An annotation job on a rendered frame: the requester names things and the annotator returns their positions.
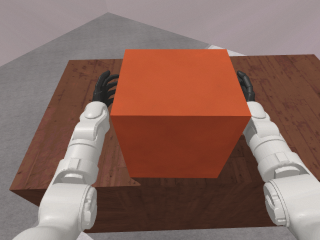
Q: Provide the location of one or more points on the right robot hand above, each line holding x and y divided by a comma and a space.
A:
246, 86

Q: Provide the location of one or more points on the left robot hand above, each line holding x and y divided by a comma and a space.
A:
101, 93

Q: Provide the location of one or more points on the carton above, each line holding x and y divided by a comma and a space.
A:
178, 113

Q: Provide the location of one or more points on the robot left upper arm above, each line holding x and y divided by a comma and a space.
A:
67, 210

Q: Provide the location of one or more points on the robot right upper arm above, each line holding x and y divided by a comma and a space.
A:
294, 202

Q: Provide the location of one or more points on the pedestal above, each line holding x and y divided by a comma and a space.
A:
287, 87

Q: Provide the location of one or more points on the left robot forearm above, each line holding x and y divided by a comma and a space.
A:
80, 163

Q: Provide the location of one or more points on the right robot forearm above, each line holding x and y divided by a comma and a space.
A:
274, 157

